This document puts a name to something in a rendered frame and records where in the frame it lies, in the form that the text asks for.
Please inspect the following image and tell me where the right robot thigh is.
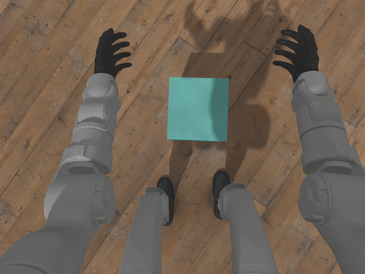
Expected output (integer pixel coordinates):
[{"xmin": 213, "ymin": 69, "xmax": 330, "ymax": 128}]
[{"xmin": 221, "ymin": 188, "xmax": 279, "ymax": 274}]

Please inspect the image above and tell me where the right robot shin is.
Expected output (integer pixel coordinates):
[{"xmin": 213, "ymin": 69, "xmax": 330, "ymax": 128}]
[{"xmin": 218, "ymin": 182, "xmax": 252, "ymax": 213}]

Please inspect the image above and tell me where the robot left hand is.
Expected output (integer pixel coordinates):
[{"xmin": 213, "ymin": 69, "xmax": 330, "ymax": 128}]
[{"xmin": 94, "ymin": 28, "xmax": 132, "ymax": 79}]

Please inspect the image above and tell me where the left robot forearm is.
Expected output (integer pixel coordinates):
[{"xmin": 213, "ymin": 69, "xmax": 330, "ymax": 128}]
[{"xmin": 44, "ymin": 73, "xmax": 121, "ymax": 221}]

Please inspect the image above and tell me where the robot left upper arm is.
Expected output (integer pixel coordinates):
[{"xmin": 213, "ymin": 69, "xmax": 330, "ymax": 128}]
[{"xmin": 0, "ymin": 174, "xmax": 116, "ymax": 274}]

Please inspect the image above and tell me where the right robot forearm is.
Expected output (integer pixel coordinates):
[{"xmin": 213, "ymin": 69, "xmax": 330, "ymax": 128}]
[{"xmin": 291, "ymin": 71, "xmax": 365, "ymax": 177}]

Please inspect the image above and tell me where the robot right upper arm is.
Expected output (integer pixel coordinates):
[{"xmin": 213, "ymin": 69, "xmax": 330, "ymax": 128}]
[{"xmin": 297, "ymin": 172, "xmax": 365, "ymax": 274}]

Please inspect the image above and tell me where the robot right hand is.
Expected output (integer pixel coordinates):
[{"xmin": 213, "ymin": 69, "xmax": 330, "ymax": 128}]
[{"xmin": 273, "ymin": 25, "xmax": 319, "ymax": 83}]

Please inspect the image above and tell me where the carton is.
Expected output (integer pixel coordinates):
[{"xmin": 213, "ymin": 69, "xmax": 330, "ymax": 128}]
[{"xmin": 167, "ymin": 77, "xmax": 229, "ymax": 142}]

